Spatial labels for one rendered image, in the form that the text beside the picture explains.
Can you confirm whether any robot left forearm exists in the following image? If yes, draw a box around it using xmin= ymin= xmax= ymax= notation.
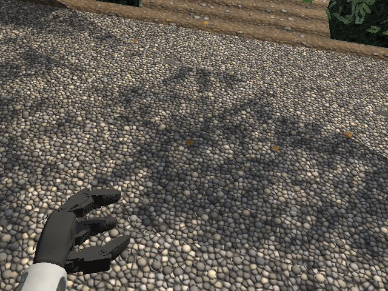
xmin=13 ymin=263 xmax=67 ymax=291

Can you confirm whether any robot left hand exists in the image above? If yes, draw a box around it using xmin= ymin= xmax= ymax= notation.
xmin=33 ymin=187 xmax=131 ymax=275

